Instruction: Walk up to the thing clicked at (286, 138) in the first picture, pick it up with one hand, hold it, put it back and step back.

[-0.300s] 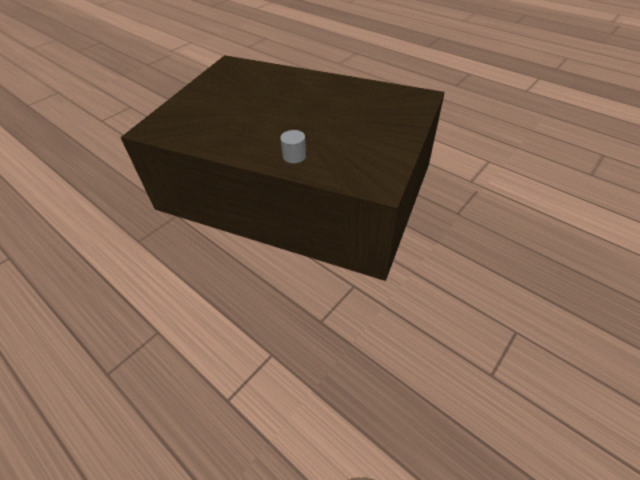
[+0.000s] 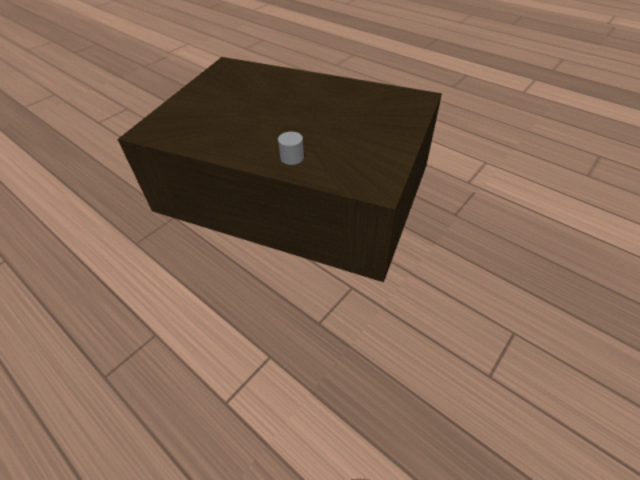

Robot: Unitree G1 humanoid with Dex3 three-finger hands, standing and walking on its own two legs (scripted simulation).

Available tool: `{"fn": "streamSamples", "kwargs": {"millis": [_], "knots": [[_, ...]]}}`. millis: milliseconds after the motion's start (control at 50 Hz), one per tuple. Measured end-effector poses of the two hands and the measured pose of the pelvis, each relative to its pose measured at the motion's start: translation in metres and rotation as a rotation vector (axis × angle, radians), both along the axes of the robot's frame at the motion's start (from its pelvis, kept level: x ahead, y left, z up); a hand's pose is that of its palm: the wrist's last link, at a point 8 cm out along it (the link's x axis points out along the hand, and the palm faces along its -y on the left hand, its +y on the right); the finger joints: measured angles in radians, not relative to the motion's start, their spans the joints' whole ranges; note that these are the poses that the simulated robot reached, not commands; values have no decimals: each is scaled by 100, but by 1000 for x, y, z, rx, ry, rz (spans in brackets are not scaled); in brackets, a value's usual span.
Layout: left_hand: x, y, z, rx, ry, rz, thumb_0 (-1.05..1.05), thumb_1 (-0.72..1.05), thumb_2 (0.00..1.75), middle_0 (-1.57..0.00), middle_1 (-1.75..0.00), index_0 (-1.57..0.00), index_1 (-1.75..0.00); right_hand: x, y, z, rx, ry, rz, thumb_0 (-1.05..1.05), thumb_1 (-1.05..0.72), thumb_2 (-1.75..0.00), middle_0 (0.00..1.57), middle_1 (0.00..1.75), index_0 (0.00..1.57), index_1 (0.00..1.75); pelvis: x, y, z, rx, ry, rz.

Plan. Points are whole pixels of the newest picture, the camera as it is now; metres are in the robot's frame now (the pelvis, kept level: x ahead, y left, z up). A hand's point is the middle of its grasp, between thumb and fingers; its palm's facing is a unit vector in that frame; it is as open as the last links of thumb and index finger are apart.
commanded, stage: stand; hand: left
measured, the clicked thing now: (291, 148) +1.21 +0.17 -0.35
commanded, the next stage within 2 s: walk up in 0.82 s
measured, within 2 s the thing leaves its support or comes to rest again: neither
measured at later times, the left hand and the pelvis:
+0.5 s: hand out of the picture +0.08 +0.25 -0.16, palm faces -0.03 -0.94 -0.35, open 7.4 cm; pelvis +0.01 +0.00 +0.00, yaw +0 degrees
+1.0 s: hand out of the picture +0.08 +0.29 -0.15, palm faces -0.05 -0.92 -0.38, open 7.4 cm; pelvis +0.03 +0.02 -0.01, yaw -3 degrees
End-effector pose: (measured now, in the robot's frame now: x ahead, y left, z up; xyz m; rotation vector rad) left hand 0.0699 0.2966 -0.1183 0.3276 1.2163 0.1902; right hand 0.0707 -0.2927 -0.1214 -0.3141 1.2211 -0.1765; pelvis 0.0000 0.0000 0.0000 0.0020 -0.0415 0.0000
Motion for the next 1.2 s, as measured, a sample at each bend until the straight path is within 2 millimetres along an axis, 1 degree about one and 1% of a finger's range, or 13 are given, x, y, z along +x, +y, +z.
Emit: {"fn": "streamSamples", "kwargs": {"millis": [240, 600, 860, 920, 980, 1040, 1080, 1140, 1160, 1200], "knots": [[1, 1, -1, -2, 19, 4, 0, 90, 90, -21, -30, -20, -30, 0, 0, -1, -3, 20, 0, 1, -91, -89, 21, 30, 20, 30, 4, 1, 0, 1, 7, 1], [9, 2, 0, 1, 11, 6, 0, 90, 90, -21, -30, -20, -30, 14, 1, 1, -5, 0, 4, 1, -91, -89, 21, 30, 20, 30, 11, 1, 1, 0, 7, 1], [10, 4, 1, -2, 2, 0, 0, 90, 90, -21, -30, -20, -30, 16, -2, 1, 3, -12, 1, 1, -91, -89, 21, 30, 20, 30, 14, 2, 0, 2, 10, -12], [7, 14, 3, 8, 2, -13, 0, 90, 90, -21, -30, -21, -30, 19, -9, 2, -6, -39, -9, 1, -91, -89, 21, 30, 20, 30, 20, 8, -4, -3, 21, -31], [3, 32, 6, 29, 19, -9, 0, 90, 90, -21, -30, -21, -30, 25, -11, 5, -30, -40, -13, 1, -91, -89, 21, 30, 20, 30, 28, 20, -6, -11, 23, -48], [3, 56, 8, 47, 49, -5, 0, 90, 90, -21, -30, -21, -30, 35, -6, 9, -51, -38, -14, 1, -91, -89, 21, 30, 20, 30, 41, 35, -7, -22, 19, -61], [7, 74, 5, 56, 72, -6, 0, 90, 90, -21, -30, -21, -30, 44, 2, 11, -63, -43, -17, 1, -91, -89, 21, 30, 20, 30, 52, 47, -10, -27, 15, -69], [26, 103, -7, 69, 102, -26, 0, 90, 90, -21, -30, -21, -30, 55, 17, 12, -86, -77, -39, 1, -91, -89, 20, 30, 20, 30, 71, 66, -20, -9, 3, -88], [36, 110, -11, 78, 110, -39, 0, 90, 90, -21, -30, -21, -30, 57, 23, 11, -91, -91, -52, 1, -91, -89, 20, 30, 20, 30, 76, 71, -23, 3, 0, -104], [61, 116, -12, 84, 114, -72, 1, 90, 90, -21, -30, -20, -30, 54, 35, 13, -84, -101, -93, 1, -91, -89, 21, 30, 20, 30, 89, 78, -21, 2, 0, -120]]}}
